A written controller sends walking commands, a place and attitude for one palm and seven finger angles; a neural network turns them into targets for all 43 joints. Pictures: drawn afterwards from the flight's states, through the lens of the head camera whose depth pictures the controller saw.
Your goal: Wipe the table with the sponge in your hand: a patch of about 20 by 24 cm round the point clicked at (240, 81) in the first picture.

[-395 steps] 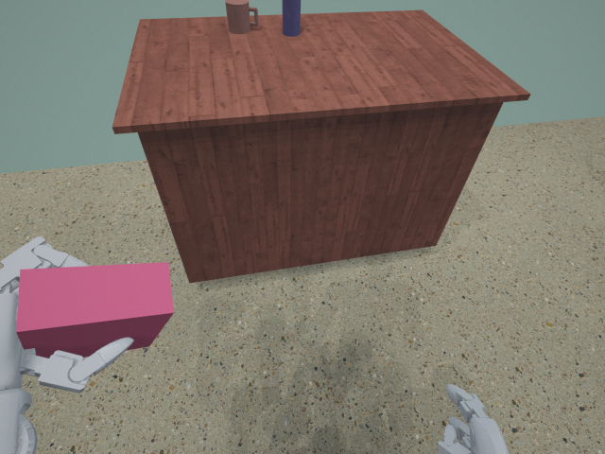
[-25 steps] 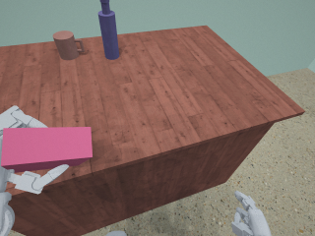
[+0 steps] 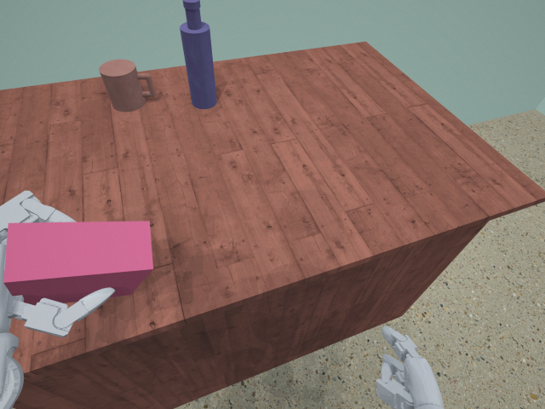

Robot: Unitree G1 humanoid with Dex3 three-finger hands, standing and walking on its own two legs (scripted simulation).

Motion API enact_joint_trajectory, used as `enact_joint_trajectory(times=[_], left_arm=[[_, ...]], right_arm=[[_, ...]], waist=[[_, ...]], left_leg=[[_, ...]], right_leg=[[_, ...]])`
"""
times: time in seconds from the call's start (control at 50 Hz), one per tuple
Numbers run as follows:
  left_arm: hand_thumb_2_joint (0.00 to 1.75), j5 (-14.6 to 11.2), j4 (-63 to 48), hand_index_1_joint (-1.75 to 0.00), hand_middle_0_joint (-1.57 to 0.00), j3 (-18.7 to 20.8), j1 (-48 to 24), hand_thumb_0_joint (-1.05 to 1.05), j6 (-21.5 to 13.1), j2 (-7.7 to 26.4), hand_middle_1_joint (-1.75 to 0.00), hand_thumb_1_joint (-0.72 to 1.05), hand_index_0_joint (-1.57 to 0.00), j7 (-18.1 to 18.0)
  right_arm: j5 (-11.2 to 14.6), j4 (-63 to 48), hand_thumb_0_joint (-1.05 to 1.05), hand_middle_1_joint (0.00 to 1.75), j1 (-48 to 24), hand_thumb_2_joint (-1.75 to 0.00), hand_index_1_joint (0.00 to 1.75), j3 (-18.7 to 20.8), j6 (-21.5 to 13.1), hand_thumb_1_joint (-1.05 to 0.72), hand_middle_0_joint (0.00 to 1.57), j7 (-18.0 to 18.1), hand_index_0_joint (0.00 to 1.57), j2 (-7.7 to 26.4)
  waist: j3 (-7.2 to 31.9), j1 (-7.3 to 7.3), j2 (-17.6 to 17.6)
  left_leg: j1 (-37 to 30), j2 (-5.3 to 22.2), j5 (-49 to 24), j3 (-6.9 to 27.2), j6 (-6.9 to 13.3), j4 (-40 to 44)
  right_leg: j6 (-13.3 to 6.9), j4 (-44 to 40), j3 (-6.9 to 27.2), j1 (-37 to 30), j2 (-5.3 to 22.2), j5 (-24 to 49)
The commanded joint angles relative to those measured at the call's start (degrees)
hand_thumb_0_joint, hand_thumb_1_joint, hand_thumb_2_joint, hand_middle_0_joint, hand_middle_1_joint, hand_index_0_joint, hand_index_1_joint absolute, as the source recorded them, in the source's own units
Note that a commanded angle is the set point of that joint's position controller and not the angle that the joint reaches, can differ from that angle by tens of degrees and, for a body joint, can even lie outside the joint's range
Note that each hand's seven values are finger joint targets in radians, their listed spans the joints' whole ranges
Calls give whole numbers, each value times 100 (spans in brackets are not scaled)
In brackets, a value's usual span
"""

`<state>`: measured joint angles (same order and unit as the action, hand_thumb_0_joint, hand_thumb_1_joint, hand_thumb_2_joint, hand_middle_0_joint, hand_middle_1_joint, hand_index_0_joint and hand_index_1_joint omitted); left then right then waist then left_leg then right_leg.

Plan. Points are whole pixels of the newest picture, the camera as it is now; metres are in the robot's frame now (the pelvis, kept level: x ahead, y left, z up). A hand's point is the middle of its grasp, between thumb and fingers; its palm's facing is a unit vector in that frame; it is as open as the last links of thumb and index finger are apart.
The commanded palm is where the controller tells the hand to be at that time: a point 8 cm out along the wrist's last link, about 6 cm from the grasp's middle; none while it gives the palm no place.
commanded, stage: come to a stop and stand still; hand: left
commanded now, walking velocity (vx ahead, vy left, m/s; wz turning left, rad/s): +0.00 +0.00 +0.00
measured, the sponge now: (101, 265) +0.23 +0.22 +0.15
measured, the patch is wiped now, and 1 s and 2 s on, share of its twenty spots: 0.00 0.00 0.00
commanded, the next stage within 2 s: look again from close up in 1.02 s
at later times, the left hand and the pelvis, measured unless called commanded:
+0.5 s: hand (62, 284) +0.21 +0.25 +0.14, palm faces +0.29 -0.87 -0.41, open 9.6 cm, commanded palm +0.15 +0.29 +0.18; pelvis -0.01 +0.02 +0.00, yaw -1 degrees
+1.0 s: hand (46, 241) +0.25 +0.28 +0.15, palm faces +0.39 -0.84 -0.38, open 9.6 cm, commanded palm +0.18 +0.31 +0.18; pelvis +0.03 +0.03 +0.00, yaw +1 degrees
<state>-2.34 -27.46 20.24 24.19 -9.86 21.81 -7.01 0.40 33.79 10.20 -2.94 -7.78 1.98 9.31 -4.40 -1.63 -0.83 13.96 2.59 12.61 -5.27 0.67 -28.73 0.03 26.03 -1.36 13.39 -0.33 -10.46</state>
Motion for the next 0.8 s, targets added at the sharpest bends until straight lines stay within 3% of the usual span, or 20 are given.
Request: enact_joint_trajectory(times=[0.0, 0.1, 0.12, 0.14, 0.16, 0.18, 0.2, 0.22, 0.26, 0.3, 0.34, 0.36, 0.38, 0.4, 0.44, 0.5, 0.58, 0.66, 0.76, 0.78], left_arm=[[130, -82, -1287, -160, -120, 574, -314, 0, -387, 690, -160, 10, -120, -133], [130, -24, -1003, -160, -120, 384, -427, 0, -302, 593, -160, 10, -120, -160], [130, 913, -2312, -160, -120, 3777, -6228, 0, -951, 5431, -160, 10, -120, -78], [130, 268, 1309, -160, -120, 1375, -2722, 0, -619, 1657, -160, 10, -120, 233], [130, 21, 643, -160, -120, 977, -1235, 0, -606, 1183, -160, 10, -120, 182], [130, -99, 803, -160, -120, 326, -911, 0, -504, 385, -160, 10, -120, 188], [130, -63, 40, -160, -120, 319, -1217, 0, -610, 618, -160, 10, -120, 204], [130, -87, -330, -160, -120, 291, -1016, 0, -669, 635, -160, 10, -120, 175], [130, -51, -928, -160, -120, 102, -680, 0, -693, 574, -160, 10, -120, 154], [130, -31, -1109, -160, -120, 283, -438, 0, -641, 740, -160, 10, -120, 102], [130, -9, -1109, -160, -120, 666, -480, 0, -606, 1051, -160, 10, -120, 59], [130, -7, -1151, -160, -120, 830, -548, 0, -617, 1156, -160, 10, -120, 39], [130, -3, -1260, -160, -120, 1196, -591, 0, -612, 1518, -160, 10, -120, -20], [130, -5, -1216, -160, -120, 1027, -703, 0, -645, 1224, -160, 10, -120, -10], [130, 4, -1283, -160, -120, 1044, -896, 0, -704, 1176, -160, 10, -120, -40], [130, 56, -1261, -160, -120, 1010, -1010, 0, -758, 1119, -160, 10, -120, -27], [130, 59, -1304, -160, -120, 702, -596, 0, -756, 833, -160, 10, -120, 36], [130, 77, -1169, -160, -120, 437, -446, 0, -681, 584, -160, 10, -120, 78], [130, 57, -1092, -160, -120, 619, -664, 0, -628, 759, -160, 10, -120, 37], [130, 69, -1195, -160, -120, 825, -728, 0, -609, 956, -160, 10, -120, 0]], right_arm=[[34, -897, 0, 30, -455, -90, 30, 390, -257, -90, 20, 109, 20, 811], [26, -842, 0, 30, -455, -90, 30, 413, -223, -90, 20, 153, 20, 862], [-332, -725, 0, 30, 283, -90, 30, 504, -468, -90, 20, 128, 20, 1071], [-39, -403, 0, 30, -139, -90, 30, 304, -393, -90, 20, 125, 20, 378], [23, -814, 0, 30, -113, -90, 30, 534, -453, -90, 20, 101, 20, 738], [131, -900, 0, 30, -209, -90, 30, 560, -510, -90, 20, 9, 20, 830], [101, -914, 0, 30, -117, -90, 30, 618, -497, -90, 20, -11, 20, 938], [82, -915, 0, 30, -163, -90, 30, 566, -505, -90, 20, -55, 20, 920], [82, -1012, 0, 30, -283, -90, 30, 514, -517, -90, 20, -125, 20, 884], [100, -1056, 0, 30, -378, -90, 30, 475, -541, -90, 20, -99, 20, 883], [73, -1081, 0, 30, -322, -90, 30, 484, -543, -90, 20, -30, 20, 902], [59, -1075, 0, 30, -293, -90, 30, 486, -538, -90, 20, 4, 20, 904], [57, -1021, 0, 30, -412, -90, 30, 464, -521, -90, 20, 40, 20, 929], [42, -1033, 0, 30, -356, -90, 30, 472, -518, -90, 20, 73, 20, 918], [60, -1016, 0, 30, -289, -90, 30, 476, -544, -90, 20, 101, 20, 927], [74, -978, 0, 30, -311, -90, 30, 449, -628, -90, 20, 81, 20, 890], [97, -885, 0, 30, -291, -90, 30, 420, -769, -90, 20, -51, 20, 830], [87, -779, 0, 30, -137, -90, 30, 525, -730, -90, 20, -122, 20, 923], [70, -788, 0, 30, -245, -90, 30, 519, -577, -90, 20, -75, 20, 890], [77, -769, 0, 30, -401, -90, 30, 495, -555, -90, 20, -55, 20, 883]], waist=[[1146, 49, 623], [733, 89, 326], [-272, -86, -573], [1050, 26, -658], [576, -224, -167], [909, -127, 656], [1134, -62, 1049], [1162, -104, 1090], [982, -127, 616], [809, -88, -87], [604, -69, -696], [585, -36, -692], [522, -42, -396], [521, 27, -153], [563, -1, 732], [708, -25, 1291], [960, -39, 745], [863, 35, 182], [906, 36, 249], [958, 33, 381]], left_leg=[[262, 400, 520, 535, -45, 1020], [250, 189, 1003, 442, -57, 970], [764, 339, -134, 261, 81, 13], [-136, -247, -241, 369, 103, 127], [-317, -24, -235, 271, 2, 134], [-625, -3, -201, 123, -9, 298], [-490, 9, -23, 190, 39, 482], [-396, 75, 21, 292, 53, 585], [-121, 93, 603, 327, 107, 676], [118, 140, 1205, 435, 130, 789], [157, 47, 1273, 432, 90, 641], [103, 25, 1219, 465, 80, 623], [-3, 52, 1192, 477, 64, 720], [137, 133, 1393, 634, 120, 893], [436, 294, 1707, 816, 171, 1279], [851, 524, 1947, 950, 279, 1512], [256, 365, 797, 733, 171, 1032], [14, 258, -99, 714, 56, 785], [-217, 278, -902, 691, -15, 730], [-306, 252, -918, 622, -31, 737]], right_leg=[[14, -326, 251, -767, 123, 339], [-28, -932, 542, -297, 208, -423], [200, -1261, 877, 590, 530, 493], [-292, -968, 876, 282, 791, 243], [-114, -1168, 1281, 311, 679, 603], [-227, -797, 1059, 21, 697, 688], [-179, -602, 899, -183, 657, 314], [-114, -577, 846, -271, 567, 56], [-27, -753, 856, -235, 482, -691], [-32, -825, 642, -180, 372, -1239], [-47, -1088, 748, 132, 370, -1718], [-71, -1128, 766, 244, 397, -1847], [-67, -1083, 714, 375, 325, -1836], [-69, -895, 600, 253, 330, -1751], [-62, -424, 492, -196, 167, -1178], [-20, 196, 147, -858, 80, -470], [-19, -102, 180, -804, 136, 148], [-26, -235, 298, -592, 180, 639], [-28, -195, 311, -623, 246, 1022], [-23, -206, 338, -596, 221, 1040]])
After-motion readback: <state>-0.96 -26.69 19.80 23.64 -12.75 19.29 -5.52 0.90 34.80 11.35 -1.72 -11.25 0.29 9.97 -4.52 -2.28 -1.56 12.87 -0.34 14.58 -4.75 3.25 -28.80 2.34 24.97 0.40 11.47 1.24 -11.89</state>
